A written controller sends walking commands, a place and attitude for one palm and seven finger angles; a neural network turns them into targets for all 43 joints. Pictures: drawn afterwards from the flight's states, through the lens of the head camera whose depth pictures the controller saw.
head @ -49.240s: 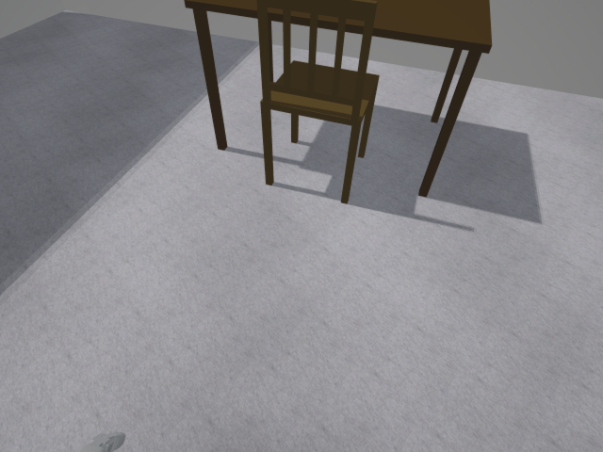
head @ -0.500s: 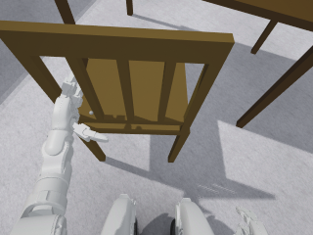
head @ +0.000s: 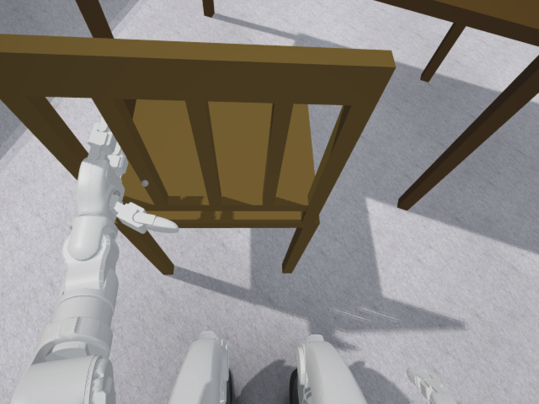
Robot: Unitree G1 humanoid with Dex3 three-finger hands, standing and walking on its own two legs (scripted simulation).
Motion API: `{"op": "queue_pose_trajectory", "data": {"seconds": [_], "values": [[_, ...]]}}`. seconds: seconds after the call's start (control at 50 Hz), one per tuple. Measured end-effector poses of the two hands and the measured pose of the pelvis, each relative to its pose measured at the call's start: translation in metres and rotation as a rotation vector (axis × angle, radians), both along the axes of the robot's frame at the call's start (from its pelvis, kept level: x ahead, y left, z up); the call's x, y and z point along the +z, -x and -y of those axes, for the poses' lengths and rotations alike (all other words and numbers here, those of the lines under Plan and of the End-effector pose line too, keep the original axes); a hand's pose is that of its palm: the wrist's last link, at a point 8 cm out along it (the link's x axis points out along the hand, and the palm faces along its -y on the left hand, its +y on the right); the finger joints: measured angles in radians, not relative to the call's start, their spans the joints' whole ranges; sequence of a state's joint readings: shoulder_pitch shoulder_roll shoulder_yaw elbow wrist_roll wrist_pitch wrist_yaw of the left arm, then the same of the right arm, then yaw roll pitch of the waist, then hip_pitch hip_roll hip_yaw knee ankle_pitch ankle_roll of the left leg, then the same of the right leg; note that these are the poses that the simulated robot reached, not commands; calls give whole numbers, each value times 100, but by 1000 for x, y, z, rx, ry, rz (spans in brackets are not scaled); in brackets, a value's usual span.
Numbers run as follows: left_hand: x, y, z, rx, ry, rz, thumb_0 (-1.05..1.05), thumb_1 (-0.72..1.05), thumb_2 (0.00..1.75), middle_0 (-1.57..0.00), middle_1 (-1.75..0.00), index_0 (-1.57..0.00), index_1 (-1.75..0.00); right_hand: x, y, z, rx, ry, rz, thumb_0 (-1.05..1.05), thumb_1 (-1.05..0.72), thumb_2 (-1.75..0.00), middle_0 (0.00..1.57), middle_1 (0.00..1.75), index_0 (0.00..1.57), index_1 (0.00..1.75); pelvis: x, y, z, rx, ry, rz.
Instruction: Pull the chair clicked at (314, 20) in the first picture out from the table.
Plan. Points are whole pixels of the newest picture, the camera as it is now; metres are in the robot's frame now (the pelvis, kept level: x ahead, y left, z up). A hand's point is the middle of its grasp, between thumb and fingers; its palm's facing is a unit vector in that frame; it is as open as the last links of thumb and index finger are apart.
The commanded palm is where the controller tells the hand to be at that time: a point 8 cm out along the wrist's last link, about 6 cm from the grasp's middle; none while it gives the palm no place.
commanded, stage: hook a spindle and tug to test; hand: left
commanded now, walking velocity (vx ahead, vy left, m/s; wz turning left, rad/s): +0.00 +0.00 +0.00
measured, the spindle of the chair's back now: (208, 160) +0.46 +0.09 +0.02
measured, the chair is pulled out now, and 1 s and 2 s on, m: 0.29 0.29 0.34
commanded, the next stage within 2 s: step backward, pulling the chair out in 1.58 s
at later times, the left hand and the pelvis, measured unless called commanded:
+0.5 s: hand (151, 186) +0.42 +0.17 +0.01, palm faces +0.01 -1.00 -0.04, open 14.6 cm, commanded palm +0.40 +0.21 +0.02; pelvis +0.00 +0.00 +0.00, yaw +0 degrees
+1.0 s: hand (153, 181) +0.42 +0.17 +0.02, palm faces +0.01 -1.00 -0.02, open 5.5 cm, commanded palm +0.39 +0.21 +0.02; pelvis +0.01 +0.00 +0.00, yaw -1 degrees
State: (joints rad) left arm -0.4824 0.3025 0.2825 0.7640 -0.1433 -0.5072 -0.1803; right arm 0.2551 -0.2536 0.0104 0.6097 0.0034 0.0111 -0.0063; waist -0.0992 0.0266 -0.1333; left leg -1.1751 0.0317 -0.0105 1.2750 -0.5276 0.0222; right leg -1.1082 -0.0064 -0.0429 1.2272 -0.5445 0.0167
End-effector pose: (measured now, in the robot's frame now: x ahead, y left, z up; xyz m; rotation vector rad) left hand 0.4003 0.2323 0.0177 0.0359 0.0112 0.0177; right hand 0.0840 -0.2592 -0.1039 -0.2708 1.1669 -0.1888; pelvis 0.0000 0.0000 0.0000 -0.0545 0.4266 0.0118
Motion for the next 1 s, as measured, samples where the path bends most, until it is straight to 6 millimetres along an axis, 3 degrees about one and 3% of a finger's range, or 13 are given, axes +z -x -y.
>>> {"op": "queue_pose_trajectory", "data": {"seconds": [0.08, 0.22, 0.36, 0.5, 0.66, 0.74, 1.0], "values": [[6, -2, 1, -13, -6, 12, -1, -50, 30, -6, -8, -6, -8, 1, -5, -1, 2, -6, 9, 1, -91, -90, 20, 30, 21, 30, 1, -1, 0, 1, 0, 1], [-4, 1, 6, -20, 11, -52, -1, -50, 30, -9, -15, -8, -15, 2, -14, -2, 6, -14, 30, 1, -91, -90, 20, 30, 21, 30, 2, -2, -1, 1, -1, 2], [5, 5, 12, -8, 5, 12, -1, -50, 30, -17, -42, -17, -42, 2, -18, -4, 17, -20, 41, 1, -91, -90, 20, 30, 21, 30, 2, -2, 0, 0, -4, 7], [-1, 3, 9, -7, -6, -26, -1, -45, 32, -29, -77, -28, -77, -1, -17, -4, 16, -21, 38, 1, -91, -90, 20, 30, 21, 30, 0, 0, 1, 4, -3, 8], [2, 3, 11, 2, 10, -14, -1, -15, 45, -41, -118, -40, -119, 0, -12, -2, 11, -18, 27, 1, -91, -90, 20, 30, 21, 30, 1, 0, 2, 2, -4, 8], [2, 0, 11, 5, 10, -11, -1, 5, 53, -43, -128, -44, -132, 0, -10, -1, 2, -14, 26, 1, -91, -90, 20, 30, 21, 30, 0, 0, 2, 0, -3, 7], [2, -2, 12, -8, 14, -20, 1, 71, 81, -41, -136, -43, -139, 6, -11, -3, -22, -20, 25, 1, -91, -90, 20, 30, 21, 30, 5, -8, -1, -13, -5, 4]]}}
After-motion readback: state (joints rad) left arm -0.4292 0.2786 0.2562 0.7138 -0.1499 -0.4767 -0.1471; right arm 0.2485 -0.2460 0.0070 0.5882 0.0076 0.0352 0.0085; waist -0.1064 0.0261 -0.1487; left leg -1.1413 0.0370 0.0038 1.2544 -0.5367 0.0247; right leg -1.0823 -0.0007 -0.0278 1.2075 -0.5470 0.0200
